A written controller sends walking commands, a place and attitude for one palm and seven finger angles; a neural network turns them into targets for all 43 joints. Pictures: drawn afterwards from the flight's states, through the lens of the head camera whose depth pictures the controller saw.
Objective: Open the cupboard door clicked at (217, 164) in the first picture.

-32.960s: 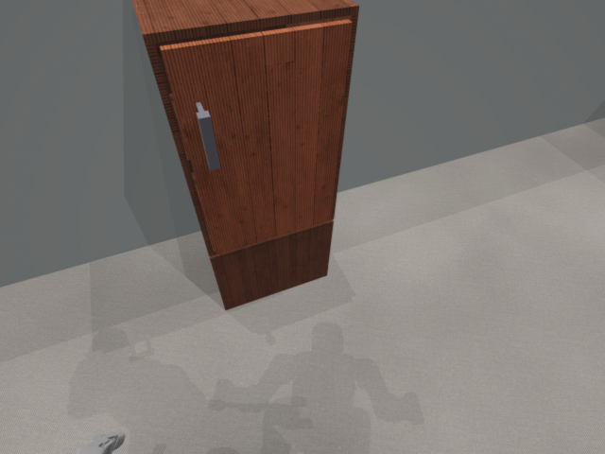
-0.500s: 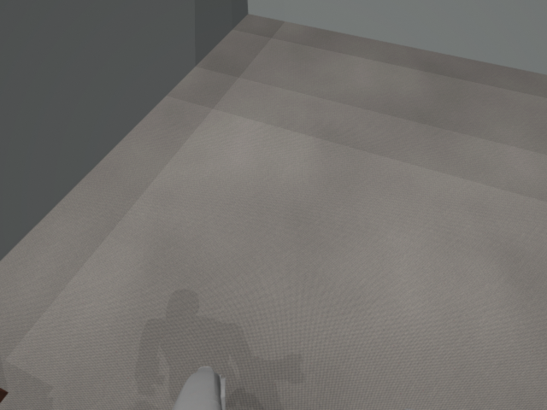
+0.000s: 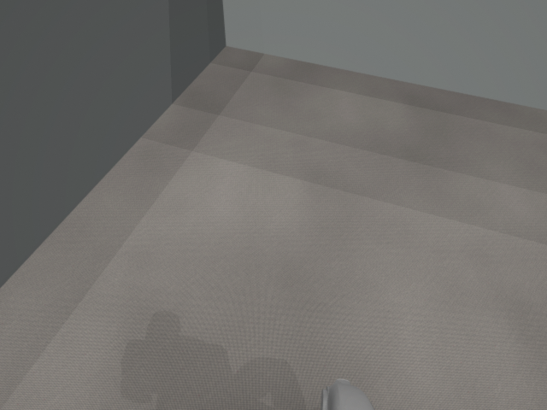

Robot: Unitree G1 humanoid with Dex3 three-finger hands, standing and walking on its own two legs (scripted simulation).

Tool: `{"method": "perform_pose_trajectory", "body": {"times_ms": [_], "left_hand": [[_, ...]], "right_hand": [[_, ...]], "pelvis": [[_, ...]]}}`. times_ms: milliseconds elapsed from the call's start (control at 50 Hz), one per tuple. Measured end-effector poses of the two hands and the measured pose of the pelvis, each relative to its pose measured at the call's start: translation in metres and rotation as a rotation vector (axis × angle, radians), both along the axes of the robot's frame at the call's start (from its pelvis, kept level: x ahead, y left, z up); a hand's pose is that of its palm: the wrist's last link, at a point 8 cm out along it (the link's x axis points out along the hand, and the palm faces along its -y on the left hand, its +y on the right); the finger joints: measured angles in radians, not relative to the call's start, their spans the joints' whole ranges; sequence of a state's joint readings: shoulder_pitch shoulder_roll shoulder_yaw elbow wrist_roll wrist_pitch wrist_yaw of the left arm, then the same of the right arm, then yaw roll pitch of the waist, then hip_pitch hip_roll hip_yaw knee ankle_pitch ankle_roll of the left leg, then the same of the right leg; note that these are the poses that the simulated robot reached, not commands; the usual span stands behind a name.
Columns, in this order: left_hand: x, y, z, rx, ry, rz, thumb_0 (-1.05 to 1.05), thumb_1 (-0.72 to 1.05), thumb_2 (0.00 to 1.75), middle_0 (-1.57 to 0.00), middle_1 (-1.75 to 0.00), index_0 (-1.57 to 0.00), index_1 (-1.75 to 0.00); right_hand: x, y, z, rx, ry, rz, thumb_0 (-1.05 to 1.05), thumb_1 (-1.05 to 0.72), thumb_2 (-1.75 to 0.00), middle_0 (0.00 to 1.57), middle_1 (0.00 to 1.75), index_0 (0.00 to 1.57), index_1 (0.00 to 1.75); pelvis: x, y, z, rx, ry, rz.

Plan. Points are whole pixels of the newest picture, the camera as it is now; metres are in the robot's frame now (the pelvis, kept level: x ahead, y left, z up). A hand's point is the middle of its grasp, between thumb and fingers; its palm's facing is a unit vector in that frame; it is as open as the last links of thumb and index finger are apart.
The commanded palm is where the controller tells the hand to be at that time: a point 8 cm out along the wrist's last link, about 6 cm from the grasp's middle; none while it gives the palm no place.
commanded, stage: walk to a spot facing it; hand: left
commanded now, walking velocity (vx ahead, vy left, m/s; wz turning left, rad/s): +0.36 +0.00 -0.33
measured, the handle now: out of the picture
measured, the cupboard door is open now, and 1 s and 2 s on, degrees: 43 43 43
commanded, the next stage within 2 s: turn to face it in 0.16 s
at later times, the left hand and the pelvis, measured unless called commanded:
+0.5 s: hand (224, 329) +0.28 +0.11 -0.18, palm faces +0.02 -0.98 -0.19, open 7.1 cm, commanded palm none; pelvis +0.21 -0.07 +0.00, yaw +1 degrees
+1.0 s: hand (216, 308) +0.32 +0.13 -0.17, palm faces +0.30 -0.90 -0.31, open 7.4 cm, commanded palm none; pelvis +0.28 -0.11 -0.02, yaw +17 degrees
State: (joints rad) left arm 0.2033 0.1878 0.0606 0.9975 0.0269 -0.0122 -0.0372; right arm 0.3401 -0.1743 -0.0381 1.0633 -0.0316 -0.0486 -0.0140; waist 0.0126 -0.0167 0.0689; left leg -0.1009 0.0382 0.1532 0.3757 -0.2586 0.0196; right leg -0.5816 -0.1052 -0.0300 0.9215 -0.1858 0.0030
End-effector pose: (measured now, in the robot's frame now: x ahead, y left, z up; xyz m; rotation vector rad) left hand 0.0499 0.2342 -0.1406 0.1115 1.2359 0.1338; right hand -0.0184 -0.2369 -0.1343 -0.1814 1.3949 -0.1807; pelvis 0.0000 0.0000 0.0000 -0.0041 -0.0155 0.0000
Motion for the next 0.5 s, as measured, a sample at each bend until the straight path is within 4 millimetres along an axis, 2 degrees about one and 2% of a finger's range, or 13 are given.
{"method": "perform_pose_trajectory", "body": {"times_ms": [60, 120, 180, 220, 280, 340, 420, 500], "left_hand": [[0.066, -0.007, 0.005, 0.024, -0.047, -0.073, 0.0, 0.91, 0.89, -0.2, -0.3, -0.2, -0.3], [0.132, -0.022, 0.006, 0.049, -0.084, -0.145, 0.0, 0.91, 0.89, -0.2, -0.3, -0.2, -0.3], [0.193, -0.041, 0.001, 0.074, -0.15, -0.196, 0.0, 0.91, 0.89, -0.2, -0.3, -0.2, -0.3], [0.217, -0.054, 0.0, 0.077, -0.182, -0.196, 0.0, 0.91, 0.89, -0.2, -0.3, -0.2, -0.3], [0.228, -0.07, 0.004, 0.064, -0.168, -0.173, 0.0, 0.91, 0.89, -0.2, -0.3, -0.2, -0.3], [0.224, -0.084, 0.003, 0.042, -0.108, -0.155, 0.0, 0.91, 0.89, -0.2, -0.3, -0.2, -0.3], [0.226, -0.077, 0.003, 0.055, -0.075, -0.086, -0.02, 0.96, 0.89, -0.2, -0.3, -0.2, -0.3], [0.223, -0.073, -0.006, 0.037, -0.026, -0.025, -0.02, 0.95, 0.89, -0.2, -0.3, -0.2, -0.3]], "right_hand": [[-0.018, -0.006, -0.002, 0.012, 0.087, -0.075, 0.0, -0.92, -0.9, 0.2, 0.3, 0.2, 0.3], [-0.026, -0.012, -0.006, 0.028, 0.165, -0.141, 0.01, -0.92, -0.9, 0.2, 0.3, 0.2, 0.3], [-0.025, -0.02, -0.017, 0.054, 0.241, -0.186, 0.01, -0.91, -0.9, 0.2, 0.3, 0.19, 0.3], [-0.01, -0.027, -0.02, 0.065, 0.264, -0.204, 0.01, -0.91, -0.9, 0.2, 0.3, 0.19, 0.3], [0.039, -0.04, -0.018, 0.059, 0.208, -0.201, 0.01, -0.91, -0.9, 0.2, 0.3, 0.19, 0.3], [0.106, -0.053, -0.014, 0.045, 0.095, -0.172, 0.01, -0.91, -0.9, 0.2, 0.3, 0.19, 0.3], [0.193, -0.06, -0.009, 0.046, -0.043, -0.103, 0.01, -0.91, -0.9, 0.2, 0.3, 0.19, 0.3], [0.265, -0.066, -0.005, 0.022, -0.115, -0.023, 0.01, -0.94, -0.9, 0.2, 0.3, 0.19, 0.3]], "pelvis": [[0.03, -0.01, -0.002, 0.009, 0.006, -0.024], [0.063, -0.025, -0.008, 0.021, 0.013, -0.05], [0.098, -0.045, -0.023, 0.034, 0.017, -0.06], [0.113, -0.054, -0.025, 0.025, 0.008, -0.065], [0.137, -0.064, -0.017, 0.015, -0.001, -0.06], [0.159, -0.071, -0.007, 0.016, 0.003, -0.055], [0.186, -0.075, -0.002, 0.007, 0.008, -0.025], [0.213, -0.072, -0.005, -0.006, 0.003, 0.019]]}}
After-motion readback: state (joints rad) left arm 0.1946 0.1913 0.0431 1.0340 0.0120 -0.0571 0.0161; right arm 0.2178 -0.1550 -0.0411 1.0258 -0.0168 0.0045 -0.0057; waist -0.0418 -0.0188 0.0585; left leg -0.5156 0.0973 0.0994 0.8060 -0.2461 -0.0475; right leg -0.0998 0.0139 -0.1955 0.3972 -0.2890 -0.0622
